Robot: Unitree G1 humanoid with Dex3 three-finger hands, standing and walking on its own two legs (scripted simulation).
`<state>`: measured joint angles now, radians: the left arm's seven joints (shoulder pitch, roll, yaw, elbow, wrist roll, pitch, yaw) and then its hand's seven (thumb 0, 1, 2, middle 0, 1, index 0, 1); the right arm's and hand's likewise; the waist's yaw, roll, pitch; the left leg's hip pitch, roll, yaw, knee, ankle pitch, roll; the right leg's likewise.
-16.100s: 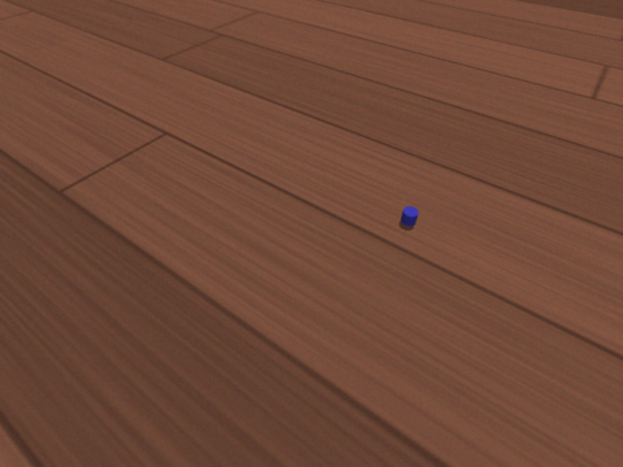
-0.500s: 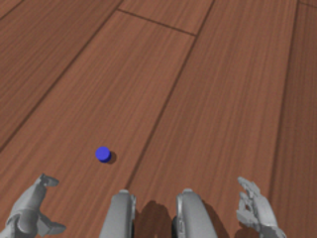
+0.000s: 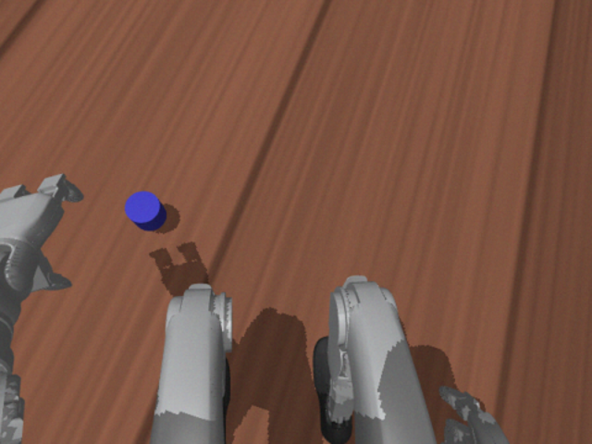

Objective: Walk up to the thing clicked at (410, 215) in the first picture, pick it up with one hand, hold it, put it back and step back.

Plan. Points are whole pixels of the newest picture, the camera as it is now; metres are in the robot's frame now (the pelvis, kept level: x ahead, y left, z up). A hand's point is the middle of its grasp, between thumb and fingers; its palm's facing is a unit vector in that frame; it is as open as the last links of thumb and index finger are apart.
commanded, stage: rise first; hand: left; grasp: from above
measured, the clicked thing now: (146, 211) +0.52 +0.28 -0.37
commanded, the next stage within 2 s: approach in 1.10 s
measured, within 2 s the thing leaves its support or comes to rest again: neither
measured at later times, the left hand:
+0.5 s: hand (79, 221) +0.44 +0.34 -0.20, palm faces -0.45 -0.04 -0.89, open 13.4 cm
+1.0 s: hand (93, 212) +0.47 +0.33 -0.24, palm faces -0.45 -0.06 -0.89, open 13.9 cm
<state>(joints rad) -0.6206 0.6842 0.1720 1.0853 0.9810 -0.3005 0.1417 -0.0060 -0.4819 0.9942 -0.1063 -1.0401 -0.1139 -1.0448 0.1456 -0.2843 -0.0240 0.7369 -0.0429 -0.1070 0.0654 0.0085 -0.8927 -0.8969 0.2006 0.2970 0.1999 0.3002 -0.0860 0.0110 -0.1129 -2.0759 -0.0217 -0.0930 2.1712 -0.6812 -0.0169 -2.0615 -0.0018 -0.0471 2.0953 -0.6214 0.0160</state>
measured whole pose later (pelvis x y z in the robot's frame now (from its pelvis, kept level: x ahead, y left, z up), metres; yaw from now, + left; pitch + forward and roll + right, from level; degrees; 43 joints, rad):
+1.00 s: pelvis +0.02 +0.01 -0.07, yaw -4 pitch +35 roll -9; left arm -0.91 0.86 0.20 1.43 1.31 -0.33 0.40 0.00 -0.49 0.99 -0.12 -0.95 -0.12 -0.97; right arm 0.13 -0.29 0.07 0.74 -0.17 -0.02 0.15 0.00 -0.91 -0.90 0.20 0.30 0.20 0.30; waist -0.23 -0.02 -0.03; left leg -2.29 -0.03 -0.13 2.41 -0.74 0.00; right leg -2.25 0.00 -0.07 2.29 -0.67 0.04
